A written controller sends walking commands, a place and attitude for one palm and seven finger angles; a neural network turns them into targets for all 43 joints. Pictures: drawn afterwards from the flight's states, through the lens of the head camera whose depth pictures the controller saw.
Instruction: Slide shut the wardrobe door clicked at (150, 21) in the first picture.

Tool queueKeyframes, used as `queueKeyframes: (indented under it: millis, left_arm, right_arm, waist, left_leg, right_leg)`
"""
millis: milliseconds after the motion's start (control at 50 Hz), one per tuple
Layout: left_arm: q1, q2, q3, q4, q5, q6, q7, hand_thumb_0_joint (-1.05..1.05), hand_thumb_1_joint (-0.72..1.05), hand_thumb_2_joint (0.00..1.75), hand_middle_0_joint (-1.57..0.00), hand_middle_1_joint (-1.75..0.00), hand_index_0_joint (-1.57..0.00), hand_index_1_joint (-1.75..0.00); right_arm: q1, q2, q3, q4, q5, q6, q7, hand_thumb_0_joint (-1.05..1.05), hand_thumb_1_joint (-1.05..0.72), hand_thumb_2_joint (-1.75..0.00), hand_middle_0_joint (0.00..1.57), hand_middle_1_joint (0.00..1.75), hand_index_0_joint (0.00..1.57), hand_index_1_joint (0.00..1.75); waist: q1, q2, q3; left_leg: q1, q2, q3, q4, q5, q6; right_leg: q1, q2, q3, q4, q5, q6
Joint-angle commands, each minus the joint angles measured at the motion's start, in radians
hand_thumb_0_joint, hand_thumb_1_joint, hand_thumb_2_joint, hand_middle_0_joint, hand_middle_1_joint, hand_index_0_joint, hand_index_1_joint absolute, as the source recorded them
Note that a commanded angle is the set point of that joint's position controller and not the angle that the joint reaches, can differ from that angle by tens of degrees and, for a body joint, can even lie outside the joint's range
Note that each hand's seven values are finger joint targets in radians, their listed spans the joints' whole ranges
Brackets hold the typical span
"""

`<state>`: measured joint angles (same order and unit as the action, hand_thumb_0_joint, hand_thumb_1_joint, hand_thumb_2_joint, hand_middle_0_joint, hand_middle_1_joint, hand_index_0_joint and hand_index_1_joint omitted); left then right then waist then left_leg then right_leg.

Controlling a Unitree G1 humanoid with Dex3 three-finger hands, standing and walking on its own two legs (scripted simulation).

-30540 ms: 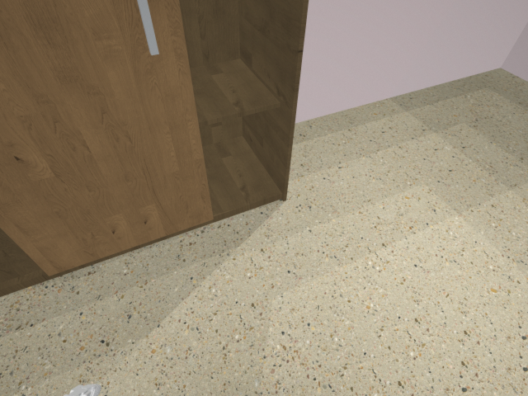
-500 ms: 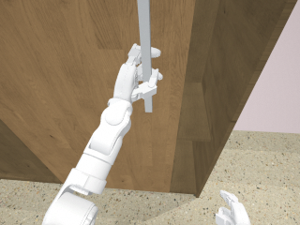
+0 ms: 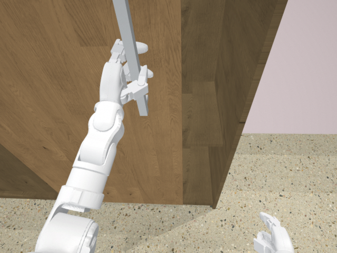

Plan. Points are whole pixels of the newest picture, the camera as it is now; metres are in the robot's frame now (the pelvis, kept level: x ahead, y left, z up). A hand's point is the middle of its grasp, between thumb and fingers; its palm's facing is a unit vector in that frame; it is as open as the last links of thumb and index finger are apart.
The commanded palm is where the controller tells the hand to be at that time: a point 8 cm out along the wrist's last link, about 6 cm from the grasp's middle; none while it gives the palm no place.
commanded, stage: stop walking and hold the door there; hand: left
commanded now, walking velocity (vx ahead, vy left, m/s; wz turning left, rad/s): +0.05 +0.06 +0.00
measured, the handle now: (135, 57) +0.45 +0.08 +0.25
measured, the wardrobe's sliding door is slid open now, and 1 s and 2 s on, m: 0.17 0.17 0.17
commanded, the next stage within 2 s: loosen the grip on the handle in 0.78 s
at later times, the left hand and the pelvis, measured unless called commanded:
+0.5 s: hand (141, 85) +0.39 +0.06 +0.22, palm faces -0.16 -0.98 -0.12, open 6.6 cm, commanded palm +0.38 +0.10 +0.22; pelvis +0.01 +0.05 +0.00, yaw -1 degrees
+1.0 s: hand (135, 80) +0.41 +0.08 +0.22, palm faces -0.24 -0.96 -0.13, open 7.3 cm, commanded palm +0.39 +0.12 +0.21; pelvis +0.00 +0.04 +0.00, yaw +1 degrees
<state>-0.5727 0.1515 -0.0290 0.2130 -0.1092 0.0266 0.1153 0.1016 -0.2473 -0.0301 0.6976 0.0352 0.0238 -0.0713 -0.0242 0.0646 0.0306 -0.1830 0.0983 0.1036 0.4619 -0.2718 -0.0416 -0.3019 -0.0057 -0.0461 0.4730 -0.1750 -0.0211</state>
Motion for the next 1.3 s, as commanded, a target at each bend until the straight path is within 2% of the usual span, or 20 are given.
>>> queueKeyframes:
  millis: [0, 260, 480, 800, 840, 860, 880, 900, 920, 940, 960, 980, 1000, 1060, 1100, 1140, 1220, 1240, 1260, 1280]
  left_arm:
    - [-0.397, 0.075, -0.009, -0.248, 0.023, -0.104, -0.036, 0.0, 0.9, 0.9, -0.45, -1.4, -0.45, -1.4]
    - [-0.452, 0.008, -0.075, -0.203, 0.027, -0.125, -0.046, 0.0, 0.9, 0.9, -0.45, -1.4, -0.45, -1.4]
    - [-0.504, -0.105, -0.186, -0.206, 0.037, -0.151, -0.058, 0.0, 0.9, 0.9, -0.45, -1.4, -0.45, -1.4]
    - [-0.47, -0.106, -0.195, -0.264, 0.043, -0.164, -0.06, 0.0, 0.9, 0.9, -0.45, -1.4, -0.45, -1.4]
    - [-0.45, -0.087, -0.186, -0.256, 0.041, -0.162, -0.059, 0.0, 0.9, 0.9, -0.45, -1.4, -0.45, -1.4]
    - [-1.223, 0.442, 0.211, -0.14, 0.217, -0.178, -0.031, 0.0, 0.9, 0.9, -0.45, -1.4, -0.45, -1.4]
    - [-0.91, 0.233, 0.128, 0.447, 0.199, -0.066, -0.065, 0.0, 0.78, 0.84, -0.45, -1.4, -0.45, -1.4]
    - [-0.657, -0.028, 0.035, 0.309, 0.082, -0.038, -0.108, 0.0, 0.66, 0.78, -0.45, -1.4, -0.45, -1.4]
    - [-0.684, 0.006, 0.071, 0.185, 0.007, -0.05, -0.154, 0.0, 0.54, 0.73, -0.45, -1.4, -0.45, -1.4]
    - [-0.638, 0.065, 0.111, 0.158, -0.031, -0.051, -0.169, 0.0, 0.42, 0.67, -0.45, -1.4, -0.45, -1.4]
    - [-0.751, 0.045, 0.064, 0.104, -0.037, -0.078, -0.173, 0.0, 0.3, 0.61, -0.45, -1.4, -0.45, -1.4]
    - [-0.746, -0.008, 0.028, 0.207, -0.027, -0.103, -0.171, 0.0, 0.17, 0.55, -0.45, -1.4, -0.45, -1.4]
    - [-0.724, 0.018, 0.051, 0.261, -0.018, -0.137, -0.158, 0.0, 0.05, 0.49, -0.45, -1.4, -0.45, -1.4]
    - [-0.718, 0.007, 0.032, 0.282, 0.004, -0.243, -0.168, 0.0, -0.31, 0.32, -0.45, -1.4, -0.45, -1.4]
    - [-0.777, 0.046, 0.041, 0.318, 0.004, -0.296, -0.183, 0.0, -0.55, 0.2, -0.42, -1.37, -0.42, -1.37]
    - [-0.785, 0.132, 0.092, 0.361, 0.013, -0.336, -0.185, 0.0, -0.55, 0.2, -0.4, -1.33, -0.4, -1.33]
    - [-0.841, 0.139, 0.057, 0.397, 0.028, -0.382, -0.195, 0.0, -0.55, 0.2, -0.34, -1.27, -0.34, -1.27]
    - [-0.839, 0.169, 0.083, 0.42, 0.022, -0.385, -0.198, 0.0, -0.55, 0.2, -0.33, -1.25, -0.33, -1.25]
    - [-0.897, 0.335, 0.204, 0.405, 0.026, -0.392, -0.195, 0.0, -0.55, 0.2, -0.32, -1.23, -0.32, -1.23]
    - [-0.923, 0.292, 0.165, 0.401, 0.016, -0.386, -0.202, 0.0, -0.55, 0.2, -0.3, -1.22, -0.3, -1.22]
  right_arm:
    - [-0.134, -0.067, -0.006, -0.152, -0.004, -0.058, -0.009, 0.0, -0.9, -0.9, 0.2, 0.3, 0.2, 0.3]
    - [-0.114, -0.075, -0.005, -0.138, -0.014, -0.067, -0.004, 0.0, -0.9, -0.9, 0.2, 0.3, 0.2, 0.3]
    - [-0.113, -0.055, 0.0, -0.129, -0.023, -0.063, 0.003, 0.0, -0.9, -0.9, 0.2, 0.3, 0.2, 0.3]
    - [-0.117, -0.05, -0.007, -0.134, -0.022, -0.044, 0.006, 0.0, -0.9, -0.9, 0.2, 0.3, 0.2, 0.3]
    - [-0.116, -0.056, -0.009, -0.13, -0.019, -0.041, 0.004, 0.0, -0.9, -0.9, 0.2, 0.3, 0.2, 0.3]
    - [-0.038, -0.037, -0.048, -0.132, -0.048, -0.12, 0.022, 0.0, -0.9, -0.9, 0.2, 0.3, 0.2, 0.3]
    - [0.094, -0.077, -0.012, -0.087, -0.02, -0.184, 0.057, 0.0, -0.9, -0.9, 0.2, 0.3, 0.2, 0.3]
    - [0.089, -0.054, -0.007, -0.096, 0.019, -0.176, 0.061, 0.0, -0.9, -0.9, 0.2, 0.3, 0.2, 0.3]
    - [0.095, -0.088, -0.004, -0.114, 0.009, -0.162, 0.062, 0.0, -0.9, -0.9, 0.2, 0.3, 0.2, 0.3]
    - [0.069, -0.083, 0.008, -0.129, 0.003, -0.159, 0.069, 0.0, -0.9, -0.9, 0.2, 0.3, 0.2, 0.3]
    - [0.058, -0.083, 0.017, -0.134, -0.01, -0.165, 0.074, 0.0, -0.9, -0.9, 0.2, 0.3, 0.2, 0.3]
    - [0.065, -0.076, 0.018, -0.135, -0.005, -0.169, 0.078, 0.0, -0.9, -0.9, 0.2, 0.3, 0.2, 0.3]
    - [0.088, -0.082, 0.019, -0.137, -0.001, -0.17, 0.079, 0.0, -0.9, -0.9, 0.2, 0.3, 0.2, 0.3]
    - [0.107, -0.1, 0.017, -0.153, -0.006, -0.186, 0.085, 0.0, -0.9, -0.9, 0.2, 0.3, 0.2, 0.3]
    - [0.101, -0.105, 0.019, -0.155, 0.001, -0.197, 0.079, 0.0, -0.9, -0.9, 0.2, 0.3, 0.2, 0.3]
    - [0.109, -0.113, 0.019, -0.148, 0.005, -0.206, 0.071, 0.0, -0.9, -0.9, 0.2, 0.3, 0.2, 0.3]
    - [0.134, -0.113, 0.021, -0.139, 0.01, -0.241, 0.065, 0.0, -0.9, -0.9, 0.2, 0.3, 0.2, 0.3]
    - [0.15, -0.119, 0.016, -0.127, 0.009, -0.243, 0.062, 0.0, -0.9, -0.9, 0.2, 0.3, 0.2, 0.3]
    - [0.157, -0.135, 0.014, -0.121, 0.01, -0.242, 0.054, 0.0, -0.9, -0.9, 0.2, 0.3, 0.2, 0.3]
    - [0.133, -0.12, 0.019, -0.13, 0.012, -0.243, 0.053, 0.0, -0.9, -0.9, 0.2, 0.3, 0.2, 0.3]
  waist:
    - [0.028, -0.206, -0.39]
    - [0.023, -0.093, -0.391]
    - [0.014, -0.087, -0.399]
    - [0.009, -0.103, -0.431]
    - [0.007, -0.102, -0.421]
    - [0.007, -0.475, -0.086]
    - [-0.128, -0.394, -0.345]
    - [-0.008, -0.231, -0.398]
    - [0.003, 0.091, -0.514]
    - [0.047, 0.296, -0.527]
    - [0.013, 0.207, -0.46]
    - [-0.017, -0.008, -0.353]
    - [-0.031, -0.14, -0.284]
    - [-0.032, -0.237, -0.283]
    - [-0.037, -0.213, -0.256]
    - [-0.031, -0.191, -0.231]
    - [-0.047, -0.189, -0.266]
    - [-0.048, -0.196, -0.276]
    - [-0.033, -0.197, -0.326]
    - [-0.039, -0.181, -0.347]
  left_leg:
    - [0.055, 0.004, -0.033, -0.017, 0.137, 0.054]
    - [0.103, 0.057, -0.04, -0.039, 0.322, 0.054]
    - [0.136, 0.073, -0.05, -0.035, 0.429, 0.054]
    - [0.157, 0.067, -0.041, -0.009, 0.512, 0.046]
    - [0.148, 0.064, -0.041, -0.013, 0.504, 0.045]
    - [0.101, 0.046, 0.023, 0.063, 0.336, 0.098]
    - [0.028, -0.078, -0.079, -0.096, 0.562, 0.085]
    - [0.061, -0.051, -0.071, -0.051, 0.709, 0.038]
    - [0.278, -0.041, -0.062, -0.014, 0.818, -0.019]
    - [0.35, -0.058, -0.043, 0.007, 0.794, -0.033]
    - [0.272, -0.065, -0.042, 0.011, 0.622, -0.031]
    - [0.124, -0.068, -0.034, -0.003, 0.404, 0.006]
    - [0.028, -0.072, -0.034, -0.036, 0.249, 0.031]
    - [0.011, -0.067, -0.049, -0.064, 0.137, 0.046]
    - [-0.039, -0.08, -0.036, -0.073, -0.012, 0.053]
    - [-0.09, -0.096, -0.025, -0.067, -0.118, 0.059]
    - [-0.132, -0.116, -0.02, -0.051, -0.161, 0.067]
    - [-0.137, -0.117, -0.026, -0.051, -0.167, 0.065]
    - [-0.156, -0.121, -0.026, -0.048, -0.159, 0.069]
    - [-0.17, -0.126, -0.023, -0.043, -0.145, 0.073]
  right_leg:
    - [0.237, -0.162, 0.153, -0.104, 0.228, 0.011]
    - [0.205, -0.122, 0.082, -0.029, 0.3, 0.009]
    - [0.181, -0.106, 0.066, 0.005, 0.374, 0.005]
    - [0.219, -0.118, 0.06, 0.013, 0.497, -0.004]
    - [0.222, -0.12, 0.057, 0.009, 0.498, -0.002]
    - [0.049, -0.012, 0.081, -0.075, 0.376, 0.037]
    - [0.131, 0.035, 0.012, 0.131, 0.543, -0.042]
    - [0.135, 0.017, -0.039, 0.137, 0.472, -0.042]
    - [0.074, -0.011, -0.005, 0.105, 0.404, -0.029]
    - [0.059, -0.022, 0.005, 0.092, 0.332, -0.039]
    - [0.06, -0.018, -0.006, 0.053, 0.276, -0.034]
    - [0.065, -0.011, -0.001, 0.027, 0.229, -0.023]
    - [0.074, -0.009, 0.006, 0.004, 0.158, -0.015]
    - [0.053, 0.0, 0.007, 0.01, 0.078, -0.015]
    - [0.03, -0.003, 0.03, -0.013, -0.048, -0.008]
    - [0.032, -0.011, 0.055, -0.044, -0.141, -0.007]
    - [0.047, -0.018, 0.092, -0.075, -0.237, -0.001]
    - [0.052, -0.019, 0.092, -0.078, -0.25, 0.001]
    - [0.105, -0.025, 0.114, -0.088, -0.266, 0.005]
    - [0.132, -0.028, 0.129, -0.093, -0.267, 0.007]
